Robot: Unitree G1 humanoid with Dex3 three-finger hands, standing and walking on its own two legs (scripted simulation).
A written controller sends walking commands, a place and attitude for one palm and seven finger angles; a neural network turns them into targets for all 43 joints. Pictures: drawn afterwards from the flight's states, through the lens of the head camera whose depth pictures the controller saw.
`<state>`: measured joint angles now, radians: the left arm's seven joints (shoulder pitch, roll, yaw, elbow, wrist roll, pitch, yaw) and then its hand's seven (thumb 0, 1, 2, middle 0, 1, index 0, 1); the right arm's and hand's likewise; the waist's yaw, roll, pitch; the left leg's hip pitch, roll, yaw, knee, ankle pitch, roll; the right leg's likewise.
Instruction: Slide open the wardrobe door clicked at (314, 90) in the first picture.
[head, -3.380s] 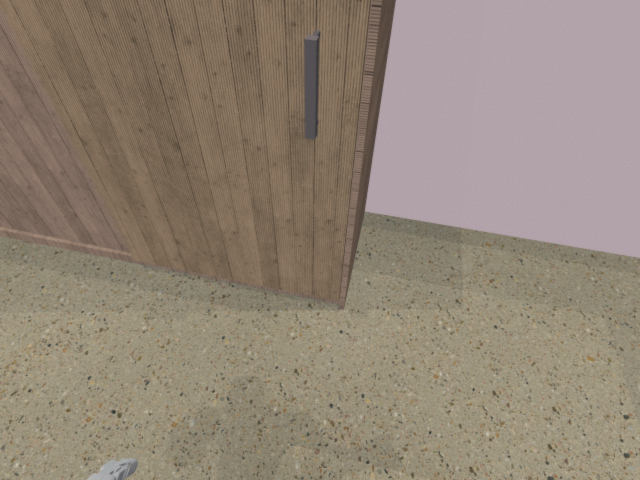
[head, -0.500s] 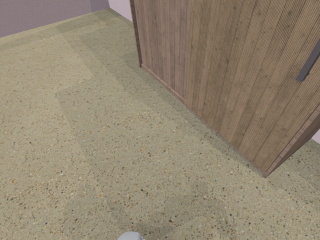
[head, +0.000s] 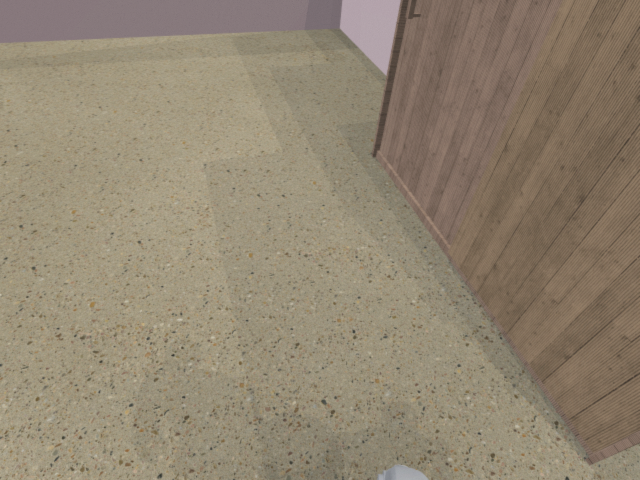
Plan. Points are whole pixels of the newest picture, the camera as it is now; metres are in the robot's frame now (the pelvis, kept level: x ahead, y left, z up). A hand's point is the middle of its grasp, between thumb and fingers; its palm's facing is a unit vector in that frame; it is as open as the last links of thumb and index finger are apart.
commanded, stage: walk to a spot facing it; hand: right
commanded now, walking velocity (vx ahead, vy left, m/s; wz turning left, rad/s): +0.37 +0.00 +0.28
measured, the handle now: out of the picture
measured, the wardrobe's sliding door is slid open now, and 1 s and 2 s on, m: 0.00 0.00 0.00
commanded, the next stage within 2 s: none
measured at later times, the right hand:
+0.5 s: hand (511, 479) +0.20 -0.29 -0.20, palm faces -0.09 +0.98 -0.15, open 7.4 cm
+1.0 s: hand (430, 320) +0.48 -0.21 -0.19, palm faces -0.46 +0.87 -0.14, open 7.4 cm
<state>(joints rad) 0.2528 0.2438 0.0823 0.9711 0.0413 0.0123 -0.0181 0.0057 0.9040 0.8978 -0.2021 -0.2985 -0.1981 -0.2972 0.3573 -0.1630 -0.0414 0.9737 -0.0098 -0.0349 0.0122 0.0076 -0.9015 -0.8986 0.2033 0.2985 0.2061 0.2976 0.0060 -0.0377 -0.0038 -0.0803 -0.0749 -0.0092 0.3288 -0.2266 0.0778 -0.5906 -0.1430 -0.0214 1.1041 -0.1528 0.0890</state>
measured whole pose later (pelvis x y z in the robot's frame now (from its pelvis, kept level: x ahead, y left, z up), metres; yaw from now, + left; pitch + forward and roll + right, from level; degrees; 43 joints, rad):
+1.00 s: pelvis +0.31 -0.11 -0.02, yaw +29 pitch +0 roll +2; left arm 0.40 0.10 0.04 1.06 0.03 -0.01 0.03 0.00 0.90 0.90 -0.21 -0.30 -0.20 -0.30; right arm 0.15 -0.14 -0.08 0.93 -0.02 0.08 0.01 0.01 -0.91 -0.90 0.20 0.30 0.20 0.30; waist 0.04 0.00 0.10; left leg -0.40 0.00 0.15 0.82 -0.38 0.01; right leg -0.07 -0.06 -0.48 0.54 -0.47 -0.08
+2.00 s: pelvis +0.34 -0.11 -0.02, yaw +65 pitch -1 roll +0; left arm 0.28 0.27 0.09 0.95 0.02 0.07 0.01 0.01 0.90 0.90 -0.20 -0.30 -0.20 -0.30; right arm 0.14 -0.20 -0.06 0.87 -0.01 0.03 0.01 0.01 -0.90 -0.90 0.20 0.30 0.20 0.30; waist 0.04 -0.08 0.09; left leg -0.29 0.01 0.08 0.64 -0.33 0.04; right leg -0.42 -0.17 -0.13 0.99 -0.49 0.08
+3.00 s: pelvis +0.38 +0.04 -0.03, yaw +97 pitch -1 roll +0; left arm 0.41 0.17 0.05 1.05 0.01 0.01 0.02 0.00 0.90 0.90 -0.20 -0.30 -0.20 -0.30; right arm 0.08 -0.20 -0.06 0.91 -0.02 -0.01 0.01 0.01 -0.91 -0.90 0.20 0.30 0.20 0.30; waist 0.06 -0.02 0.12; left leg -0.41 0.01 0.14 0.68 -0.23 0.05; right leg -0.16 -0.16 -0.27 0.87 -0.53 0.04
